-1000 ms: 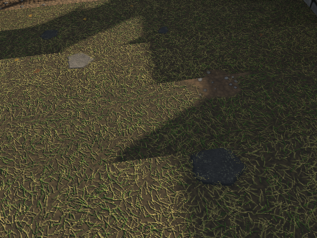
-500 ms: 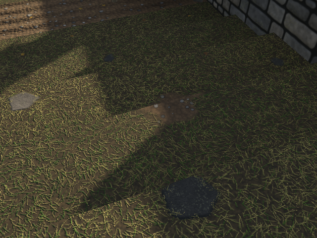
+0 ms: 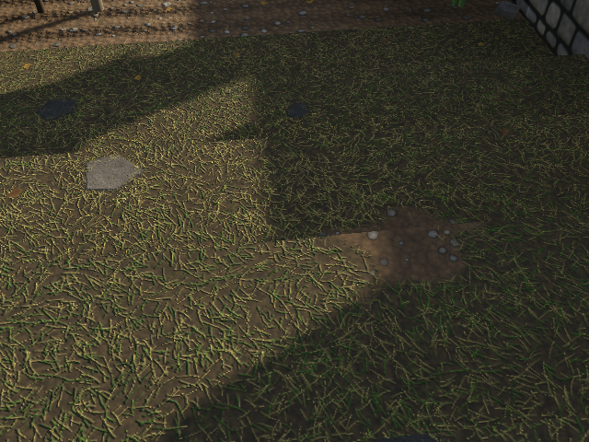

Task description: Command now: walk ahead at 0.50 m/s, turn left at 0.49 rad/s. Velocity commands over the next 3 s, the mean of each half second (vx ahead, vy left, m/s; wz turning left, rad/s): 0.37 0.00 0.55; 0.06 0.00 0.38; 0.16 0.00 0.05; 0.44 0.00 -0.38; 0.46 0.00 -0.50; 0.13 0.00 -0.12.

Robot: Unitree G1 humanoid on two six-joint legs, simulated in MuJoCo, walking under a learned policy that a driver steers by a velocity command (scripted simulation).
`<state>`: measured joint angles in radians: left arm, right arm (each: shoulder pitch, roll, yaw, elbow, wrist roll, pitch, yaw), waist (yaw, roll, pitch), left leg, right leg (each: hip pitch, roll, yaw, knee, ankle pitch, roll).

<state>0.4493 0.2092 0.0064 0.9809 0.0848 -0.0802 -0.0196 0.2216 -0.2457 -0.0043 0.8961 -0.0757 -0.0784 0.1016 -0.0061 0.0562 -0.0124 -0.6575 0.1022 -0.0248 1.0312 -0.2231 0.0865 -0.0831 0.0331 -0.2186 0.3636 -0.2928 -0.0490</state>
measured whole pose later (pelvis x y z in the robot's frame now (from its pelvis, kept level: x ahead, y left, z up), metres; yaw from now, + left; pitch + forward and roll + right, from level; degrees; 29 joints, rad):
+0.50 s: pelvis +0.26 +0.08 +0.01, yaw +18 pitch +0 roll +0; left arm 0.07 0.26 0.02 0.76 0.06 -0.07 0.01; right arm 0.36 -0.26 -0.07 0.92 -0.03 -0.13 0.06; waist -0.07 0.00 0.04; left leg -0.27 -0.13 -0.10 0.34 -0.07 0.10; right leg -0.54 -0.10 0.08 0.96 -0.39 0.05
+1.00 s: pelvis +0.35 +0.06 +0.00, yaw +28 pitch +2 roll -2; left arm 0.18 0.23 -0.02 0.72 0.00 -0.10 -0.09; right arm 0.17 -0.29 -0.04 0.72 -0.03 -0.04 0.09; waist 0.00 0.04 0.01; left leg -0.40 0.08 -0.08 0.81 -0.23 -0.19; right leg -0.25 0.06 -0.05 0.48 -0.27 -0.05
